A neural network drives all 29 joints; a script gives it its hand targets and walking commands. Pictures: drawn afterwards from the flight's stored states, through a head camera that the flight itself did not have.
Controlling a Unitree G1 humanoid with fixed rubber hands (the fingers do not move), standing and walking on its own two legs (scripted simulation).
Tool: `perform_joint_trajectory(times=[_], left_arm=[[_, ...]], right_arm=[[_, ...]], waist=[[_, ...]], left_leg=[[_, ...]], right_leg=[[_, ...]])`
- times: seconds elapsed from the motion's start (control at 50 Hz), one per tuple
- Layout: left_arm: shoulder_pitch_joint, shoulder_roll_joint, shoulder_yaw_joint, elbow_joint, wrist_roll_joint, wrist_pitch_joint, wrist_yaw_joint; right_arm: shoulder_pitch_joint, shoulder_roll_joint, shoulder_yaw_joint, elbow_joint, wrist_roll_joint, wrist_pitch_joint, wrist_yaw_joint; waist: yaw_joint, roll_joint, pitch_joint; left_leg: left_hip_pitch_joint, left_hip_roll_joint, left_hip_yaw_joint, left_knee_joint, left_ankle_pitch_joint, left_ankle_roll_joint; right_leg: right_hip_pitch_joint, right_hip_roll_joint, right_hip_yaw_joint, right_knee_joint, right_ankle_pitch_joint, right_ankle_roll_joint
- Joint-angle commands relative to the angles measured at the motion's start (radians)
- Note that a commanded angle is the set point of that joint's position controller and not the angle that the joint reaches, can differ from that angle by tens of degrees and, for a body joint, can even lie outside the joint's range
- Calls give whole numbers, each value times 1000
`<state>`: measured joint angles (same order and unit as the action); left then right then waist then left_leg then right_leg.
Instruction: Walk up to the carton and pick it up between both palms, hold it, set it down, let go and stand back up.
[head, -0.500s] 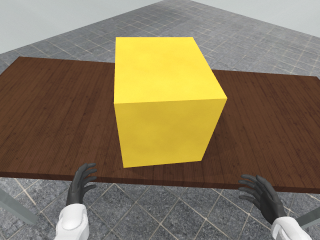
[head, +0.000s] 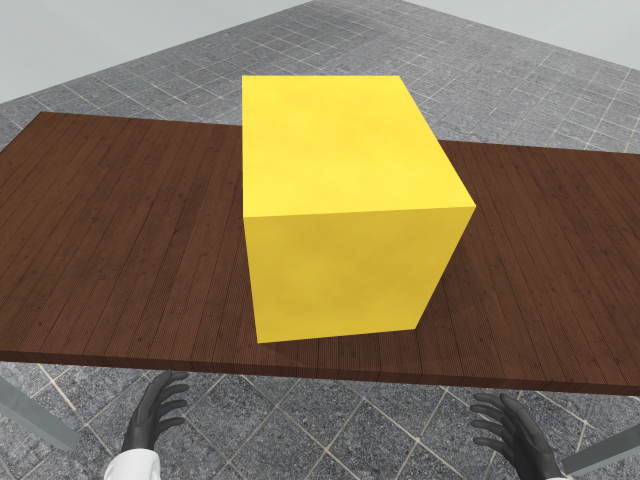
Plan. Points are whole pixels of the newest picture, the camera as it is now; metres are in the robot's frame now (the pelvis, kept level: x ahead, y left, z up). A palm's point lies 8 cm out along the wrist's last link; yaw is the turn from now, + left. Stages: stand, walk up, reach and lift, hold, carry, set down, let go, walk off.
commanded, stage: set down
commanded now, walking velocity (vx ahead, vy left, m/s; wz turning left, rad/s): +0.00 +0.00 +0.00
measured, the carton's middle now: (330, 205) +0.50 +0.01 +0.06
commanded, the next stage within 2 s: let go in 0.64 s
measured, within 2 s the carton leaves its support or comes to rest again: neither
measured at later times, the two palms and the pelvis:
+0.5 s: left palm (131, 472) +0.14 +0.23 -0.07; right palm out of the picture +0.15 -0.23 -0.06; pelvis -0.01 +0.01 +0.00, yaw +0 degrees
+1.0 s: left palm (128, 470) +0.14 +0.24 -0.08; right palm out of the picture +0.13 -0.22 -0.08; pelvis -0.02 +0.01 +0.00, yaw +0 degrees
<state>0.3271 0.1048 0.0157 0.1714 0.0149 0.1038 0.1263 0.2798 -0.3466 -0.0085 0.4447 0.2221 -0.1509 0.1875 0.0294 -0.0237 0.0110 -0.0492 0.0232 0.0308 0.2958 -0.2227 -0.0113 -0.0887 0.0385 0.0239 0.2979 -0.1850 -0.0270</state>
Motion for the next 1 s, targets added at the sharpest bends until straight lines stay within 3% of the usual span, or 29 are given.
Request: perform_joint_trajectory(times=[0.0, 0.36, 0.38, 0.42, 0.56, 0.68, 0.82, 0.98], left_arm=[[-44, 54, 11, -98, 3, -20, -10], [-109, 126, 13, 51, -13, -11, -61], [-18, 103, -3, 81, -8, -13, -66], [-44, 121, 26, 106, 5, -23, -83], [-164, 167, 17, 169, -11, -17, -92], [-215, 193, 10, 220, -20, 5, -107], [-198, 184, 2, 256, -22, -12, -105], [-237, 190, 11, 270, -21, 4, -109]], right_arm=[[-37, -144, -58, -65, -19, -21, -10], [-80, -37, -51, 4, -139, -31, -87], [-8, -21, -42, 51, -142, -34, -91], [-32, -20, -34, 70, -149, -49, -106], [-113, 54, -46, 112, -215, -56, -144], [-148, 65, -72, 176, -249, -57, -170], [-162, 50, -71, 215, -244, -82, -160], [-178, 63, -57, 189, -247, -59, -161]], waist=[[-2, -5, -34], [-9, 10, -15], [-8, -7, -14], [-6, -3, -23], [-7, 28, 30], [-23, 49, 1], [-23, 43, -25], [-17, 25, 19]], left_leg=[[37, -25, 14, -7, 282, -19], [29, -24, 21, 13, 238, -21], [48, -23, 23, 24, 320, -19], [47, -33, 20, 32, 345, -26], [-18, -14, 42, 14, 177, -13], [-17, -5, 43, 41, 167, -17], [8, 0, 37, 48, 262, -28], [-20, -7, 47, 29, 179, -15]], right_leg=[[-22, -20, -1, -46, 230, -42], [-30, -28, -23, -33, 163, -19], [26, -22, 1, -45, 278, -10], [45, -21, -6, -34, 309, 1], [-7, -31, -17, -26, 102, -4], [-17, -22, -34, 15, 89, -3], [2, 1, -52, 25, 133, -11], [-7, -12, -38, 11, 87, -7]])
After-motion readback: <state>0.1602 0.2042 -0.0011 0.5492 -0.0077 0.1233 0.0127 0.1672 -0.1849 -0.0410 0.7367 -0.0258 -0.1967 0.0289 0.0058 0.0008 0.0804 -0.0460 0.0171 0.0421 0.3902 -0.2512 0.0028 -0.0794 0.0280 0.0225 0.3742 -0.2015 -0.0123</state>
